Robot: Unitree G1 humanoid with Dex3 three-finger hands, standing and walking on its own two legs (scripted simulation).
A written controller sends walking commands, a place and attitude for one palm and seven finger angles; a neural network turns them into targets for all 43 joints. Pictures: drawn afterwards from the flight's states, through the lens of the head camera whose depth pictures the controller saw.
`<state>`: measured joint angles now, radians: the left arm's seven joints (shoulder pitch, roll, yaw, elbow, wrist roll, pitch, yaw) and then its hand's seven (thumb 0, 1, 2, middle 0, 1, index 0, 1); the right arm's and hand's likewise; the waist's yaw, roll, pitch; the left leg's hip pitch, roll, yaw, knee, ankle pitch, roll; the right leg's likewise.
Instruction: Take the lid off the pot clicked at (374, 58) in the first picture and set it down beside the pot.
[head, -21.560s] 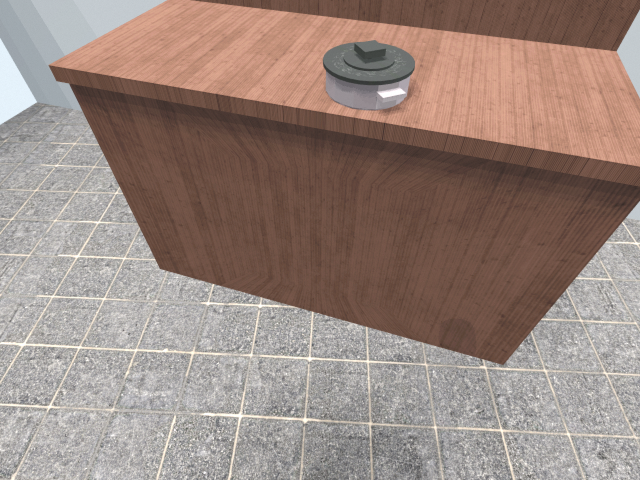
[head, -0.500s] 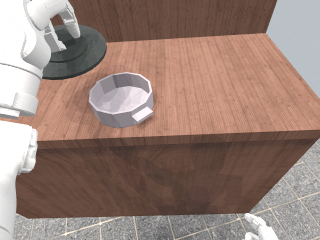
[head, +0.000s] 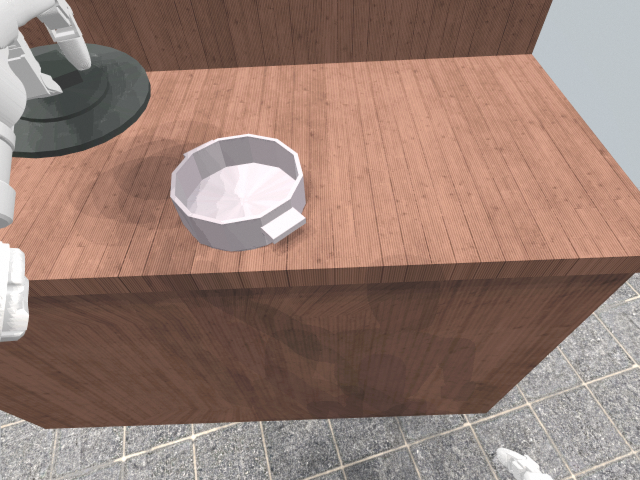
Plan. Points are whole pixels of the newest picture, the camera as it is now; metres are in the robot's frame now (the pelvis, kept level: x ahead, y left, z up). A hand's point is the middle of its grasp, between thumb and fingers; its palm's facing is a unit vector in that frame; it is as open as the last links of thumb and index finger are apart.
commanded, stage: move the lid sideways beside the pot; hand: left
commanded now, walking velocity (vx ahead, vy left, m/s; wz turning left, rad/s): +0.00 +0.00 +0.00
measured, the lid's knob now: (47, 73) +0.48 +0.29 +0.28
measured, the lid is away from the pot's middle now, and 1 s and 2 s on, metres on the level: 0.17 0.24 0.24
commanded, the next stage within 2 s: lower the lid onto the table in 0.76 s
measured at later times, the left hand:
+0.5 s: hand out of the picture +0.44 +0.32 +0.30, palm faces -0.16 -0.08 -0.98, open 7.4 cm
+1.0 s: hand out of the picture +0.45 +0.34 +0.29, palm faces -0.15 -0.13 -0.98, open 7.4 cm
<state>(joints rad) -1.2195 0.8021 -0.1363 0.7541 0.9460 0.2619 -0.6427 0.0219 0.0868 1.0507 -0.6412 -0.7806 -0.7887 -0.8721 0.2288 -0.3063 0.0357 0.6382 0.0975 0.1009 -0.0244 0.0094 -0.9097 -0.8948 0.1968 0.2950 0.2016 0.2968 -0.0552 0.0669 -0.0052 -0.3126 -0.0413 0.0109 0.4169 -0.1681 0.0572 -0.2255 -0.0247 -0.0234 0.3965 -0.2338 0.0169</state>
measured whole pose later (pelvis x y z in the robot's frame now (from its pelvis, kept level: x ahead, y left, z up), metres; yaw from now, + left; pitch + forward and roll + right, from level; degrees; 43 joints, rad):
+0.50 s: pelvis +0.00 +0.00 +0.00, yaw +0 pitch +5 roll -1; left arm -1.23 0.89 -0.09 0.85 0.98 0.19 -0.63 0.02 0.09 1.05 -0.64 -0.78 -0.79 -0.87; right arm 0.23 -0.31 0.04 0.64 0.11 0.13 -0.04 0.01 -0.91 -0.89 0.20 0.30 0.20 0.30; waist -0.06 0.07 0.01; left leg -0.33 -0.04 0.00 0.42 -0.17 0.06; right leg -0.23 -0.02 -0.03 0.37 -0.22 0.02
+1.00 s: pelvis +0.01 +0.00 +0.00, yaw +0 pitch +5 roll -1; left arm -1.25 0.94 -0.05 0.92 0.99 0.20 -0.62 0.02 0.09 1.05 -0.64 -0.78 -0.79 -0.87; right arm 0.26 -0.32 0.03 0.65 0.11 0.14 -0.03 0.01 -0.91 -0.89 0.20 0.30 0.20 0.30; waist -0.08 0.07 0.01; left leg -0.34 -0.03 0.00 0.42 -0.18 0.05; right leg -0.23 -0.01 -0.03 0.36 -0.22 0.01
